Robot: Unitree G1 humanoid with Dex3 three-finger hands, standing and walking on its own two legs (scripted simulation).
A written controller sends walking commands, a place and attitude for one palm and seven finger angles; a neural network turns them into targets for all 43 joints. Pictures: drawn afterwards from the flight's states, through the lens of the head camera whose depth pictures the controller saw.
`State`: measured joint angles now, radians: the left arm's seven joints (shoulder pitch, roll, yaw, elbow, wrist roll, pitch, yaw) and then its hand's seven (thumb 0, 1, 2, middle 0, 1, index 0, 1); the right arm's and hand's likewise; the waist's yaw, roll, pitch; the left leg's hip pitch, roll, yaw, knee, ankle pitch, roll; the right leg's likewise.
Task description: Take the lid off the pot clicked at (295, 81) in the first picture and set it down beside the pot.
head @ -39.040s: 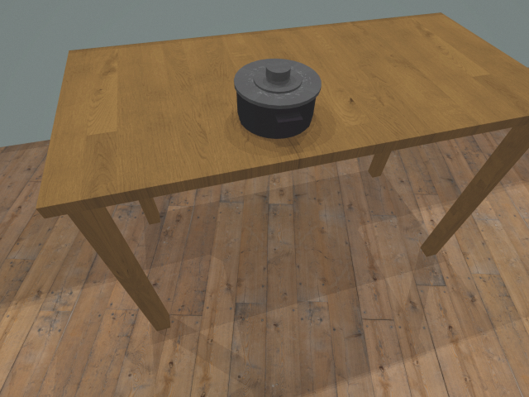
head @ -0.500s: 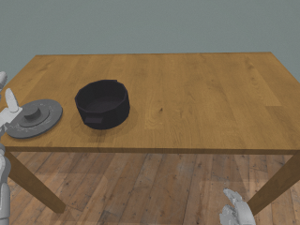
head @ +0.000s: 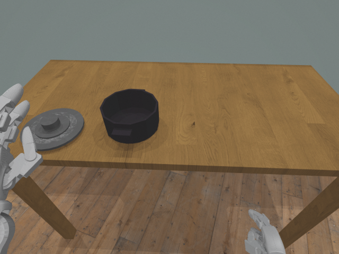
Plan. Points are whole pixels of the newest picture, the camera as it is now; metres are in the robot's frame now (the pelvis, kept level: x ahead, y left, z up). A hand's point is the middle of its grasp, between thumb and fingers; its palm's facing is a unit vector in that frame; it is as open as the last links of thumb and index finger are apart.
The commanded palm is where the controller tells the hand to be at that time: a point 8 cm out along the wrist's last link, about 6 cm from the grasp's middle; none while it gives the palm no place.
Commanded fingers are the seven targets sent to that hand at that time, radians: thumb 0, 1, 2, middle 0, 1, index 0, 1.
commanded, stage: draw the hand back to the body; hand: left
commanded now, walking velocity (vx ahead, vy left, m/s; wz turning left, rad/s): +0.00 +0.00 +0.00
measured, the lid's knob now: (50, 121) +0.43 +0.44 +0.05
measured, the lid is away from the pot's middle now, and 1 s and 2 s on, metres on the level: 0.25 0.25 0.25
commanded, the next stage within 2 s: step back with the hand held close in 0.16 s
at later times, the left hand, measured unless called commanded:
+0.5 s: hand (34, 162) +0.19 +0.25 +0.21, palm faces +0.35 -0.84 -0.40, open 7.4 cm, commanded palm +0.12 +0.30 +0.23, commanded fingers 0.00 0.90 0.90 -0.20 -0.30 -0.20 -0.30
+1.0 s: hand out of the picture +0.12 +0.28 +0.21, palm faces +0.42 -0.78 -0.46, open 7.4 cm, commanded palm +0.05 +0.33 +0.23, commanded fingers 0.00 0.90 0.90 -0.20 -0.30 -0.20 -0.30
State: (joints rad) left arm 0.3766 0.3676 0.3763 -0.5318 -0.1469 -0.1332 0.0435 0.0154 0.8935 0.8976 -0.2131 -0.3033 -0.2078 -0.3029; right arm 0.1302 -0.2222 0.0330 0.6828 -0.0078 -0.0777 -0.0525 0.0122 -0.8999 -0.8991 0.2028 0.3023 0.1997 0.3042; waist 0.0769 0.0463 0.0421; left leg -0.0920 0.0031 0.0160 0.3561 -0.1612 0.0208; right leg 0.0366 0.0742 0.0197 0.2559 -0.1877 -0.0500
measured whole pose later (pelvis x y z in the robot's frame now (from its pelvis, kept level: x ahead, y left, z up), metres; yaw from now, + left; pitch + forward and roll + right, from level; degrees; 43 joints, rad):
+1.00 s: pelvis -0.08 +0.05 -0.02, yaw +1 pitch +0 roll -3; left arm 0.54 0.44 0.48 -0.74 -0.06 -0.24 0.14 0.01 0.89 0.90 -0.22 -0.30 -0.21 -0.30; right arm 0.21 -0.21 0.00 0.54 0.02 -0.02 -0.07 0.01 -0.90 -0.90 0.20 0.30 0.20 0.30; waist 0.01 0.01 0.05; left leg -0.43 -0.03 0.04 0.55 -0.16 0.09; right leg -0.33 0.04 0.02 0.54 -0.25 0.00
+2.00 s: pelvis -0.29 +0.10 -0.01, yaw -6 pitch +1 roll +0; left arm 0.63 0.50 0.51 -0.84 -0.07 -0.23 0.12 0.01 0.88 0.90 -0.23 -0.31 -0.22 -0.30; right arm 0.30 -0.19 -0.02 0.68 0.01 -0.01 -0.05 0.01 -0.90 -0.90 0.20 0.30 0.20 0.30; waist 0.02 -0.07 -0.04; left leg -0.54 0.03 0.03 0.96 -0.41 0.02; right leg -0.26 0.02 -0.05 0.50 -0.28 -0.06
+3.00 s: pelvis -0.25 +0.14 -0.01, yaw -1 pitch +0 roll -1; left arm 0.22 0.23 0.01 1.05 0.00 0.02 0.03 0.00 0.93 0.90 -0.20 -0.30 -0.20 -0.30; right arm 0.29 -0.16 -0.02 1.00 -0.01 0.03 -0.03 0.01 -0.90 -0.90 0.20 0.30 0.20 0.30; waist -0.02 0.00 0.12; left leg -0.20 -0.01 0.05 0.46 -0.26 0.04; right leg -0.16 0.01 0.03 0.42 -0.27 0.01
